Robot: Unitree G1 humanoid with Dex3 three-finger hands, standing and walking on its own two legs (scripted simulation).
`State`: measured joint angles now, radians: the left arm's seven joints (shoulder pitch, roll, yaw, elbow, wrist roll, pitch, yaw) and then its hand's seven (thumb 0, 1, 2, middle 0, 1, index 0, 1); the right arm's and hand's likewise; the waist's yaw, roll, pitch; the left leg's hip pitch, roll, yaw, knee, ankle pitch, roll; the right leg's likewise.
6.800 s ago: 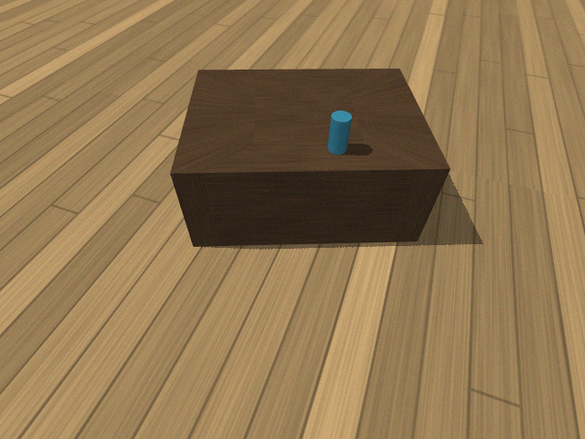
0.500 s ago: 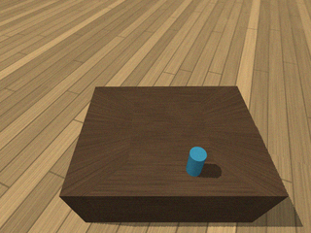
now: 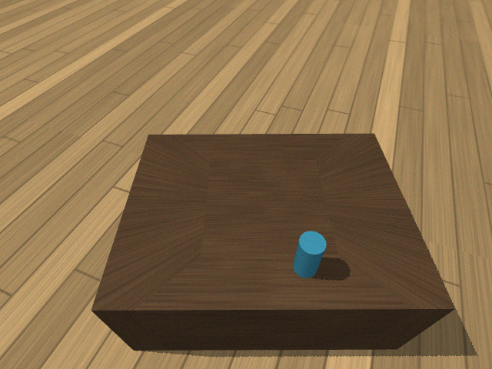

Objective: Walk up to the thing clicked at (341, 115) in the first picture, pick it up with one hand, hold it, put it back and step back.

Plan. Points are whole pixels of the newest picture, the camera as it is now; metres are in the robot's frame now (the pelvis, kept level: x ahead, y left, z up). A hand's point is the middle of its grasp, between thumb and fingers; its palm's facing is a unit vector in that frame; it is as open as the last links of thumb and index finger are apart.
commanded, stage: stand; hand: right
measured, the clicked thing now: (308, 255) +0.47 -0.18 -0.29
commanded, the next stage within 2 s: go down in 0.10 s
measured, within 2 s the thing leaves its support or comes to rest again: neither
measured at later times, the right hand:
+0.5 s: hand out of the picture +0.15 -0.25 -0.15, palm faces +0.07 +0.95 -0.30, open 12.4 cm
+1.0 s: hand out of the picture +0.15 -0.27 -0.14, palm faces +0.12 +0.95 -0.30, open 17.5 cm
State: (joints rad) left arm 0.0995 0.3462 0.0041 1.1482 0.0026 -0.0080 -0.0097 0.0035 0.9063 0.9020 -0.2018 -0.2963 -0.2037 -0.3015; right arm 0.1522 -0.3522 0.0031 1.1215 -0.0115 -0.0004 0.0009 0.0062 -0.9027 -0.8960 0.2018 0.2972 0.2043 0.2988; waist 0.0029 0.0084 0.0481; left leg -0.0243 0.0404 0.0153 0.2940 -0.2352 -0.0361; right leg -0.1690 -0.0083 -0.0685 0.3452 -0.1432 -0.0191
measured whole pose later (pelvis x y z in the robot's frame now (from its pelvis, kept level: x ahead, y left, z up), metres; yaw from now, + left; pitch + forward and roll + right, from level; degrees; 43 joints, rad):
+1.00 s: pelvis +0.00 +0.02 -0.04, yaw -1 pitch +8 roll +1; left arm 0.31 0.27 0.04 0.46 -0.01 -0.10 0.08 -0.01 -0.52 0.07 -0.06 -0.05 -0.06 -0.06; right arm 0.18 -0.42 -0.25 0.61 0.00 0.20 0.17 0.00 0.55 -0.05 0.02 0.06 0.04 0.06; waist 0.02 0.00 -0.07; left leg -0.43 0.01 0.05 0.74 -0.46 0.00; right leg -0.58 -0.05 -0.01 0.76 -0.33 0.01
